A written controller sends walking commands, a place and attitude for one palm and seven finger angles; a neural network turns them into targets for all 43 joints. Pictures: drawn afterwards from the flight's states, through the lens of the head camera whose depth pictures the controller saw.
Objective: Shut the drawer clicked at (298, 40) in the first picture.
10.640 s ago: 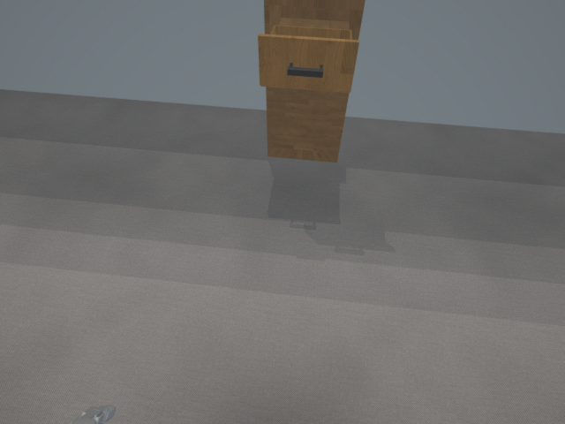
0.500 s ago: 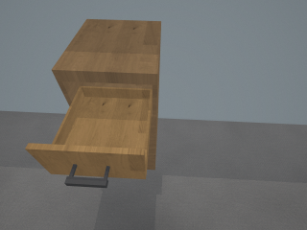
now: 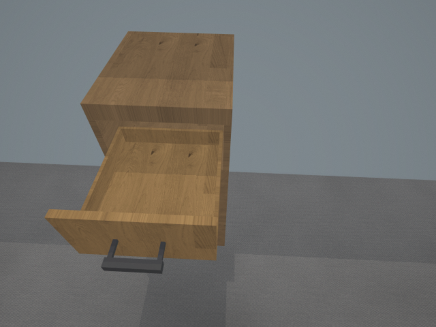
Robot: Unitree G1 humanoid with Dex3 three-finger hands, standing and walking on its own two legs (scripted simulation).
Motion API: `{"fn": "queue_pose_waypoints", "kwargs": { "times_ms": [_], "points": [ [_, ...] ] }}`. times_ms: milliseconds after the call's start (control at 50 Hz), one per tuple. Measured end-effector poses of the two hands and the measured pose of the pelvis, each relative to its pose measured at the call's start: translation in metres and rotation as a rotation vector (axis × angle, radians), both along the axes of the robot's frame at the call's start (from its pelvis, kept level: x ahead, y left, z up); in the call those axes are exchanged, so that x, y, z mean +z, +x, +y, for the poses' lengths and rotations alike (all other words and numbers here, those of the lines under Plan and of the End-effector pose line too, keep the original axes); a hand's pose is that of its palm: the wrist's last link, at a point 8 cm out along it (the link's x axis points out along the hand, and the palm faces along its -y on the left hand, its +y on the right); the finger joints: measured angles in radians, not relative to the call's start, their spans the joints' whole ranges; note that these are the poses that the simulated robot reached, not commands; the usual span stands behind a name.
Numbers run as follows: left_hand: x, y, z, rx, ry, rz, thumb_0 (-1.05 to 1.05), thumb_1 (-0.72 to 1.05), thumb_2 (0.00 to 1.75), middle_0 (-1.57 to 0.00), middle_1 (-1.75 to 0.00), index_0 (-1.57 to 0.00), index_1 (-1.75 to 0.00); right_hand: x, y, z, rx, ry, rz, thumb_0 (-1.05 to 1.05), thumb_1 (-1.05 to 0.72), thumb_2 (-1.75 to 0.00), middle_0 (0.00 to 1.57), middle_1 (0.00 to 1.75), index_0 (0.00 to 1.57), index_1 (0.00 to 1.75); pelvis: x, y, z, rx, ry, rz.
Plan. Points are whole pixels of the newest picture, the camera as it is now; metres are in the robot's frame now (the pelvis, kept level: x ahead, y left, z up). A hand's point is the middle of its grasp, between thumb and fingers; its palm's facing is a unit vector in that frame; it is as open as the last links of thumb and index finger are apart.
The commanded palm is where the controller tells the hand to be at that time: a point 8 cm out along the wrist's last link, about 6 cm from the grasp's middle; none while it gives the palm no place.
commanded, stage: come to a stop and stand still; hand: left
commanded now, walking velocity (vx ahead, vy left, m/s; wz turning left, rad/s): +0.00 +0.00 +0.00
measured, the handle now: (135, 255) +0.28 +0.20 -0.09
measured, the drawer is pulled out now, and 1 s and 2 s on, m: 0.30 0.30 0.30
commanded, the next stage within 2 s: look again from close up in 0.02 s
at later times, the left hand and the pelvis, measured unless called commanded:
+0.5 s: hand out of the picture +0.00 +0.17 -0.17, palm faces +0.01 -0.98 -0.20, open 7.4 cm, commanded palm none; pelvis +0.00 +0.00 +0.00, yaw +0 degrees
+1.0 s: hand (137, 308) +0.16 +0.15 +0.00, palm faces +0.08 -1.00 -0.01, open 6.6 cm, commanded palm +0.08 +0.21 -0.05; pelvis -0.05 -0.02 -0.03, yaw +2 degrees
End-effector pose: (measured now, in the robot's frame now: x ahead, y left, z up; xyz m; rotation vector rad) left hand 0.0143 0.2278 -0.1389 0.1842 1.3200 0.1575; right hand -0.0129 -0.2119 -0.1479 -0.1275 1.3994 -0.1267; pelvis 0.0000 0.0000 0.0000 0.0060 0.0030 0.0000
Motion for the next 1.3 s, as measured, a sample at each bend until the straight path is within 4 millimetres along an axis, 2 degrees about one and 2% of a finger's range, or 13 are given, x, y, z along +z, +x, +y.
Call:
{"fn": "queue_pose_waypoints", "kwargs": {
  "times_ms": [160, 380, 720, 760, 820, 900, 940, 1000, 1060, 1140, 1180, 1220, 1300],
  "points": [
    [-0.001, 0.002, -0.001, -0.001, -0.011, 0.013, 0.01, 0.91, 0.9, -0.2, -0.3, -0.2, -0.3, 0.004, 0.013, -0.006, 0.008, -0.022, -0.013, 0.0, -0.91, -0.9, 0.2, 0.3, 0.2, 0.3, 0.002, 0.004, 0.001, -0.003, 0.003, -0.002],
    [0.0, -0.009, -0.006, 0.009, -0.019, 0.041, 0.01, 0.91, 0.9, -0.2, -0.3, -0.2, -0.3, 0.006, 0.025, -0.012, 0.025, -0.03, -0.028, 0.0, -0.91, -0.9, 0.2, 0.3, 0.19, 0.3, 0.004, 0.004, -0.001, 0.0, 0.005, -0.006],
    [0.001, -0.025, -0.018, 0.017, -0.021, 0.059, 0.01, 0.91, 0.9, -0.2, -0.3, -0.2, -0.3, 0.006, 0.014, -0.018, 0.028, -0.018, -0.003, 0.0, -0.91, -0.9, 0.2, 0.3, 0.19, 0.3, 0.006, -0.002, -0.01, 0.006, 0.002, -0.008],
    [0.019, -0.004, -0.009, 0.092, -0.001, -0.094, 0.02, 0.93, 0.9, -0.21, -0.3, -0.21, -0.31, 0.011, 0.021, -0.023, 0.023, -0.042, -0.094, 0.01, -0.92, -0.9, 0.2, 0.3, 0.2, 0.3, 0.004, -0.005, -0.01, 0.006, 0.001, -0.007],
    [0.072, 0.052, 0.005, 0.105, 0.075, -0.485, 0.04, 0.95, 0.9, -0.22, -0.32, -0.22, -0.32, 0.017, 0.045, -0.032, 0.032, -0.068, -0.297, 0.01, -0.92, -0.9, 0.2, 0.3, 0.2, 0.3, 0.001, -0.011, -0.01, 0.03, 0.012, 0.001],
    [0.137, 0.119, -0.002, 0.032, 0.051, -0.94, 0.03, 0.94, 0.9, -0.26, -0.37, -0.26, -0.37, 0.025, 0.089, -0.046, 0.067, -0.087, -0.541, 0.01, -0.91, -0.9, 0.2, 0.3, 0.2, 0.3, -0.008, -0.026, -0.01, 0.062, 0.005, 0.039],
    [0.148, 0.13, -0.011, -0.009, -0.005, -1.09, 0.02, 0.94, 0.9, -0.28, -0.4, -0.28, -0.4, 0.034, 0.111, -0.051, 0.082, -0.097, -0.653, 0.01, -0.91, -0.9, 0.2, 0.3, 0.2, 0.3, -0.016, -0.035, -0.013, 0.053, 0.008, 0.08],
    [0.139, 0.118, -0.03, -0.085, -0.135, -1.224, 0.01, 0.93, 0.9, -0.33, -0.46, -0.33, -0.45, 0.049, 0.139, -0.058, 0.119, -0.108, -0.788, 0.01, -0.91, -0.9, 0.2, 0.3, 0.2, 0.3, -0.031, -0.047, -0.019, 0.037, 0.014, 0.127],
    [0.111, 0.087, -0.043, -0.156, -0.215, -1.234, 0.01, 0.92, 0.9, -0.39, -0.51, -0.39, -0.51, 0.058, 0.161, -0.061, 0.177, -0.124, -0.889, 0.01, -0.91, -0.9, 0.2, 0.3, 0.2, 0.3, -0.049, -0.057, -0.025, 0.04, 0.012, 0.163],
    [0.082, 0.048, -0.032, -0.127, -0.173, -1.198, 0.01, 0.9, 0.9, -0.47, -0.6, -0.47, -0.6, 0.055, 0.181, -0.057, 0.239, -0.138, -0.958, 0.01, -0.91, -0.9, 0.2, 0.3, 0.19, 0.3, -0.073, -0.069, -0.03, 0.057, -0.003, 0.184],
    [0.083, 0.039, -0.021, -0.089, -0.113, -1.23, 0.02, 0.9, 0.9, -0.52, -0.64, -0.52, -0.64, 0.046, 0.185, -0.049, 0.257, -0.126, -0.97, 0.01, -0.91, -0.9, 0.2, 0.3, 0.19, 0.3, -0.082, -0.074, -0.031, 0.067, -0.017, 0.188],
    [0.095, 0.038, -0.012, -0.082, -0.059, -1.303, 0.02, 0.9, 0.9, -0.56, -0.68, -0.55, -0.68, 0.036, 0.184, -0.039, 0.269, -0.103, -0.965, 0.01, -0.91, -0.9, 0.2, 0.3, 0.19, 0.3, -0.088, -0.077, -0.032, 0.075, -0.03, 0.191],
    [0.121, 0.059, -0.011, -0.173, -0.066, -1.428, 0.02, 0.9, 0.9, -0.63, -0.77, -0.63, -0.77, 0.011, 0.167, -0.016, 0.264, -0.034, -0.914, 0.01, -0.91, -0.9, 0.2, 0.3, 0.19, 0.3, -0.093, -0.081, -0.03, 0.084, -0.052, 0.191]
  ]
}}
